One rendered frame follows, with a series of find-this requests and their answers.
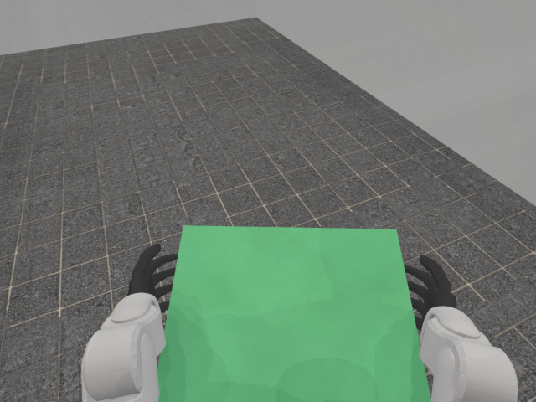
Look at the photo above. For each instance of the robot left forearm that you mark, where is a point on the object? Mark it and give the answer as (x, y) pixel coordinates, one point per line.
(120, 360)

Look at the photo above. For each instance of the robot right forearm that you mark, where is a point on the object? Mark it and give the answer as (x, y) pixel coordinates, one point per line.
(466, 367)

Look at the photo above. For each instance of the robot left hand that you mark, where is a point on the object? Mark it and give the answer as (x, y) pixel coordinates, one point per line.
(143, 280)

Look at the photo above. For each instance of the carton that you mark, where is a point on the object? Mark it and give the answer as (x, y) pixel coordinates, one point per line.
(282, 314)

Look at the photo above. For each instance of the robot right hand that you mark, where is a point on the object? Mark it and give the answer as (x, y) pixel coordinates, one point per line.
(439, 288)

